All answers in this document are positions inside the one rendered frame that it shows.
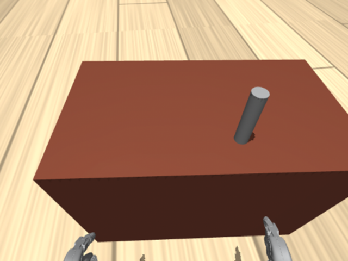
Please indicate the can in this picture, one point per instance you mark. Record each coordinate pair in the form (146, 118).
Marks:
(253, 109)

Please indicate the right robot hand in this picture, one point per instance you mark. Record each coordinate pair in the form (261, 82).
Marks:
(276, 248)

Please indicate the left robot hand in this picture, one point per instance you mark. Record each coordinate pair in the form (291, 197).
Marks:
(80, 246)

